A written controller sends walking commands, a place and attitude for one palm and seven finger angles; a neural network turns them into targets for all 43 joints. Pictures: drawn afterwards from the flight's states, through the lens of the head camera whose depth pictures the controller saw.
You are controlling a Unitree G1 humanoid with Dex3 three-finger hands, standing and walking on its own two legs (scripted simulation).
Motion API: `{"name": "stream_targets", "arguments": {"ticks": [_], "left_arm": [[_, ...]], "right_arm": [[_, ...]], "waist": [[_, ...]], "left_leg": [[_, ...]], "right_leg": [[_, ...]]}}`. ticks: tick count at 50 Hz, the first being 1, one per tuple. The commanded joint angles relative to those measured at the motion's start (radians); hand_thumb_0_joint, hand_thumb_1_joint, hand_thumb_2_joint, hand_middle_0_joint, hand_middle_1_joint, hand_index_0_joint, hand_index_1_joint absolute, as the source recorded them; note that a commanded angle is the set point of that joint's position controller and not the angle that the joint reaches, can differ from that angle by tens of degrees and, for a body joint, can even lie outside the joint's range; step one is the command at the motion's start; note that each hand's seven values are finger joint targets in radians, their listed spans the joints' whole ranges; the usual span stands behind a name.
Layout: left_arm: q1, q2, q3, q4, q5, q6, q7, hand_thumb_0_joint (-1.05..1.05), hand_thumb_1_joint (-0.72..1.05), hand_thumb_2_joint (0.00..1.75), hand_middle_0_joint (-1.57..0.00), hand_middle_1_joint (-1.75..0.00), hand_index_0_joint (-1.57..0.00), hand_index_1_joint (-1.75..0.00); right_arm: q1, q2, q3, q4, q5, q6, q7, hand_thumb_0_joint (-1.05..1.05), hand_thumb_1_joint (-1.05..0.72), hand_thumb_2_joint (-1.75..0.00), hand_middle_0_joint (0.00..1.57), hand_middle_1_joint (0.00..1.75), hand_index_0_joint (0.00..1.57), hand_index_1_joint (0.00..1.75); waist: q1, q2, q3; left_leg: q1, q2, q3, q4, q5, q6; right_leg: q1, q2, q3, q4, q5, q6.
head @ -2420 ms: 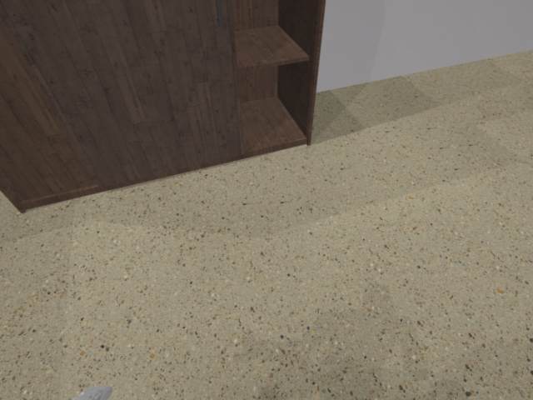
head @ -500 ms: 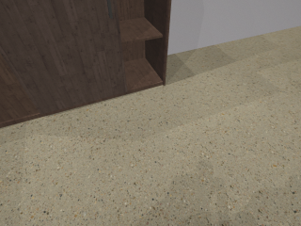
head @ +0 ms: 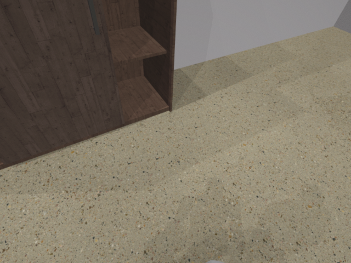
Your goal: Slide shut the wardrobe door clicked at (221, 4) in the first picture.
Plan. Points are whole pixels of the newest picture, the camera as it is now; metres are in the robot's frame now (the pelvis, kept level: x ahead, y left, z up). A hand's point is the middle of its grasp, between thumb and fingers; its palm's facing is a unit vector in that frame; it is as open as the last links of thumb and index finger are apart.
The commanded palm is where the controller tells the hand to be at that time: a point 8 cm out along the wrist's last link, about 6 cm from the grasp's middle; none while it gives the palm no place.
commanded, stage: walk to a spot facing it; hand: left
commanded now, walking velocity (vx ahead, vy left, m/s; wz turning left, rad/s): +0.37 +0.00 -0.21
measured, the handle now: (91, 12) +1.09 +0.49 +0.09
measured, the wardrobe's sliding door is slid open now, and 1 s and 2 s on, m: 0.40 0.40 0.40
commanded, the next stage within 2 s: turn to face it in 0.96 s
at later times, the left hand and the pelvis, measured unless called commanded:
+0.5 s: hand (127, 227) +0.24 +0.15 -0.16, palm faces -0.06 -0.98 -0.20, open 7.2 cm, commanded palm none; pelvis +0.21 -0.03 +0.01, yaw -4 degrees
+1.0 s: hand (145, 142) +0.55 +0.16 -0.16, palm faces -0.19 -0.97 -0.15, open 7.4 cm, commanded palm none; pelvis +0.45 +0.00 +0.01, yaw -12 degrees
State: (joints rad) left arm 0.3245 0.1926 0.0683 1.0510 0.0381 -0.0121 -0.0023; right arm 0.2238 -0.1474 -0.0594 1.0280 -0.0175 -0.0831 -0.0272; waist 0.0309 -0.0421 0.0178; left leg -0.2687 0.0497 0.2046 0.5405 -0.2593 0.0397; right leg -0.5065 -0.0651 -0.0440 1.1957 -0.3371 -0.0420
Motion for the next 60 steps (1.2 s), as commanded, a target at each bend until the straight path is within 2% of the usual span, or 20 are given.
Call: {"name": "stream_targets", "arguments": {"ticks": [1, 7, 10, 11, 12, 13, 16, 20, 27, 30, 32, 33, 36, 40, 50, 55, 56, 57, 58, 60], "left_arm": [[0.046, -0.030, -0.004, -0.070, -0.002, 0.011, -0.025, 0.00, 0.90, 0.90, -0.20, -0.30, -0.20, -0.30], [-0.157, 0.011, 0.002, -0.145, -0.002, -0.007, -0.033, 0.00, 0.90, 0.90, -0.20, -0.30, -0.20, -0.30], [-0.056, 0.049, 0.012, -0.109, 0.000, -0.022, -0.028, 0.00, 0.90, 0.90, -0.20, -0.30, -0.20, -0.30], [0.073, 0.102, 0.025, -0.066, 0.003, -0.033, -0.021, 0.00, 0.90, 0.90, -0.20, -0.30, -0.20, -0.30], [0.206, 0.222, 0.052, -0.031, 0.001, -0.043, -0.008, 0.00, 0.90, 0.90, -0.20, -0.30, -0.20, -0.30], [0.248, 0.271, 0.055, -0.018, -0.020, -0.045, -0.001, 0.00, 0.90, 0.90, -0.20, -0.30, -0.20, -0.30], [0.049, 0.157, 0.021, -0.061, -0.016, -0.049, 0.013, 0.00, 0.90, 0.90, -0.20, -0.30, -0.20, -0.30], [-0.029, 0.113, 0.008, -0.062, -0.010, -0.061, 0.015, 0.00, 0.90, 0.90, -0.20, -0.30, -0.20, -0.30], [0.028, 0.149, 0.015, -0.014, -0.010, -0.058, 0.006, 0.00, 0.90, 0.90, -0.20, -0.30, -0.20, -0.30], [0.028, 0.125, 0.014, -0.004, -0.015, -0.048, 0.003, 0.00, 0.90, 0.90, -0.20, -0.30, -0.20, -0.30], [0.037, 0.026, -0.004, -0.050, -0.025, -0.047, -0.011, 0.00, 0.90, 0.90, -0.20, -0.30, -0.20, -0.30], [-0.023, 0.064, 0.001, -0.058, -0.015, -0.046, -0.002, 0.00, 0.90, 0.90, -0.20, -0.30, -0.20, -0.30], [-0.054, 0.034, 0.004, -0.030, -0.007, -0.039, -0.022, 0.00, 0.90, 0.90, -0.20, -0.30, -0.20, -0.30], [-0.001, -0.005, 0.004, -0.008, -0.005, -0.005, -0.021, 0.00, 0.90, 0.90, -0.20, -0.30, -0.20, -0.30], [-0.278, -0.019, 0.004, -0.139, -0.010, 0.008, -0.038, 0.00, 0.90, 0.90, -0.20, -0.30, -0.20, -0.30], [-0.028, 0.027, 0.009, -0.078, 0.000, -0.024, -0.018, 0.00, 0.90, 0.90, -0.20, -0.30, -0.20, -0.30], [0.104, 0.093, 0.023, -0.033, 0.002, -0.039, -0.006, 0.00, 0.90, 0.90, -0.20, -0.30, -0.20, -0.30], [0.189, 0.195, 0.042, -0.008, -0.004, -0.054, 0.009, 0.00, 0.90, 0.90, -0.20, -0.30, -0.20, -0.30], [0.194, 0.235, 0.037, -0.005, -0.027, -0.052, 0.014, 0.00, 0.90, 0.90, -0.20, -0.30, -0.20, -0.30], [0.021, 0.171, 0.017, -0.053, -0.025, -0.047, 0.026, 0.00, 0.90, 0.90, -0.20, -0.30, -0.20, -0.30]], "right_arm": [[0.064, -0.124, -0.019, -0.025, -0.011, -0.015, 0.013, 0.00, -0.90, -0.90, 0.20, 0.30, 0.20, 0.30], [0.157, -0.167, -0.024, 0.006, -0.017, 0.000, 0.020, 0.00, -0.90, -0.90, 0.20, 0.30, 0.20, 0.30], [0.155, -0.168, -0.018, 0.013, -0.016, 0.012, 0.021, 0.00, -0.90, -0.90, 0.20, 0.30, 0.20, 0.30], [0.151, -0.149, -0.012, 0.008, -0.007, 0.011, 0.027, 0.00, -0.90, -0.90, 0.20, 0.30, 0.20, 0.30], [0.155, -0.087, 0.004, -0.024, 0.004, 0.003, 0.036, 0.00, -0.90, -0.90, 0.20, 0.30, 0.20, 0.30], [0.085, -0.123, 0.004, -0.058, 0.004, 0.003, 0.035, 0.00, -0.90, -0.90, 0.20, 0.30, 0.20, 0.30], [0.009, -0.109, -0.005, -0.052, -0.006, 0.017, 0.037, 0.00, -0.90, -0.90, 0.20, 0.30, 0.20, 0.30], [0.120, -0.062, -0.006, -0.012, -0.010, 0.056, 0.045, 0.00, -0.90, -0.90, 0.20, 0.30, 0.20, 0.30], [0.006, -0.060, -0.005, -0.069, -0.003, 0.030, 0.062, 0.00, -0.90, -0.90, 0.20, 0.30, 0.20, 0.30], [0.157, -0.115, -0.016, -0.017, -0.008, 0.013, 0.047, 0.00, -0.90, -0.90, 0.20, 0.30, 0.20, 0.30], [0.397, -0.301, -0.056, 0.036, -0.023, 0.008, 0.024, 0.00, -0.90, -0.90, 0.20, 0.30, 0.20, 0.30], [0.377, -0.265, -0.044, 0.051, -0.018, 0.012, 0.012, 0.00, -0.90, -0.90, 0.20, 0.30, 0.20, 0.30], [0.193, -0.134, -0.007, 0.006, -0.013, -0.007, 0.007, 0.00, -0.90, -0.90, 0.20, 0.30, 0.20, 0.30], [0.195, -0.095, 0.001, 0.025, -0.002, -0.026, -0.001, 0.00, -0.90, -0.90, 0.20, 0.30, 0.20, 0.30], [0.284, -0.099, -0.001, 0.057, -0.008, -0.003, -0.005, 0.00, -0.90, -0.90, 0.20, 0.30, 0.20, 0.30], [0.240, -0.150, -0.009, 0.056, -0.001, 0.010, -0.007, 0.00, -0.90, -0.90, 0.20, 0.30, 0.20, 0.30], [0.240, -0.125, -0.004, 0.057, 0.012, 0.010, 0.001, 0.00, -0.90, -0.90, 0.20, 0.30, 0.20, 0.30], [0.307, -0.042, 0.007, 0.048, 0.031, 0.008, 0.003, 0.00, -0.90, -0.90, 0.20, 0.30, 0.20, 0.30], [0.294, -0.052, 0.008, 0.039, 0.030, 0.013, -0.006, 0.00, -0.90, -0.90, 0.20, 0.30, 0.20, 0.30], [0.246, -0.052, 0.004, 0.032, 0.019, 0.041, -0.004, 0.00, -0.90, -0.90, 0.20, 0.30, 0.20, 0.30]], "waist": [[0.009, 0.149, 0.094], [-0.051, 0.117, 0.090], [0.012, 0.049, 0.029], [0.070, -0.020, -0.050], [0.105, -0.269, -0.142], [0.118, -0.251, -0.159], [0.031, -0.025, 0.010], [-0.062, -0.083, 0.048], [-0.028, -0.070, 0.070], [-0.104, 0.051, 0.030], [-0.167, 0.434, -0.083], [-0.172, 0.392, -0.062], [-0.075, 0.129, 0.086], [-0.026, 0.134, 0.052], [-0.081, 0.162, 0.146], [0.041, 0.159, -0.047], [0.096, 0.095, -0.145], [0.092, -0.133, -0.299], [0.079, -0.078, -0.337], [0.028, -0.112, -0.210]], "left_leg": [[-0.113, 0.261, -0.176, -0.405, -0.104, 0.112], [0.075, 0.276, -0.139, -0.334, 0.003, 0.107], [0.065, 0.219, -0.073, -0.107, 0.144, 0.051], [-0.034, 0.159, -0.001, 0.139, 0.214, 0.013], [-0.288, 0.045, 0.063, 0.462, -0.078, -0.033], [-0.417, 0.019, -0.051, 0.658, -0.313, -0.033], [-0.424, 0.123, -0.184, 0.703, -0.102, -0.037], [-0.258, 0.126, -0.127, 0.495, -0.012, -0.072], [-0.150, 0.073, -0.070, 0.136, 0.023, -0.056], [0.166, 0.037, -0.047, -0.020, 0.013, -0.044], [0.417, 0.423, -0.614, -0.319, -0.223, 0.093], [0.368, 0.435, -0.672, -0.366, -0.272, 0.103], [0.162, 0.346, -0.376, -0.359, -0.049, 0.074], [0.167, 0.271, -0.134, -0.350, 0.278, 0.056], [0.277, 0.277, 0.045, -0.309, 0.521, 0.061], [0.296, 0.252, 0.078, 0.095, 0.919, 0.022], [0.124, 0.204, 0.076, 0.317, 0.693, -0.012], [-0.172, 0.038, 0.033, 0.648, -0.188, -0.056], [-0.194, 0.005, -0.118, 0.821, -0.376, -0.050], [-0.232, 0.053, -0.224, 0.876, -0.243, -0.055]], "right_leg": [[0.015, -0.082, 0.010, -0.234, 0.106, 0.028], [0.065, -0.032, -0.063, -0.525, 0.118, 0.040], [0.304, 0.034, -0.112, -0.678, 0.128, 0.012], [0.512, -0.030, -0.012, -0.724, 0.063, -0.038], [0.728, -0.283, 0.375, -0.833, 0.028, -0.145], [0.740, -0.378, 0.573, -0.932, 0.060, -0.217], [0.445, -0.296, 0.348, -0.973, 0.016, -0.159], [0.230, -0.201, 0.115, -1.022, 0.072, -0.111], [0.294, -0.192, 0.107, -0.987, -0.001, -0.102], [0.192, -0.120, 0.037, -0.748, 0.088, -0.059], [-0.112, 0.079, -0.084, -0.141, -0.226, 0.023], [-0.173, 0.044, 0.029, 0.029, -0.196, 0.006], [-0.171, -0.060, 0.055, 0.074, 0.039, 0.012], [-0.134, -0.058, 0.030, -0.008, 0.131, 0.040], [-0.145, -0.019, -0.095, -0.443, 0.203, 0.027], [0.263, 0.088, -0.155, -0.627, 0.223, -0.034], [0.537, 0.001, -0.074, -0.665, 0.431, -0.053], [0.834, -0.331, 0.330, -0.645, 0.938, -0.181], [0.793, -0.415, 0.332, -0.687, 1.217, -0.254], [0.571, -0.375, 0.265, -0.781, 0.903, -0.199]]}}
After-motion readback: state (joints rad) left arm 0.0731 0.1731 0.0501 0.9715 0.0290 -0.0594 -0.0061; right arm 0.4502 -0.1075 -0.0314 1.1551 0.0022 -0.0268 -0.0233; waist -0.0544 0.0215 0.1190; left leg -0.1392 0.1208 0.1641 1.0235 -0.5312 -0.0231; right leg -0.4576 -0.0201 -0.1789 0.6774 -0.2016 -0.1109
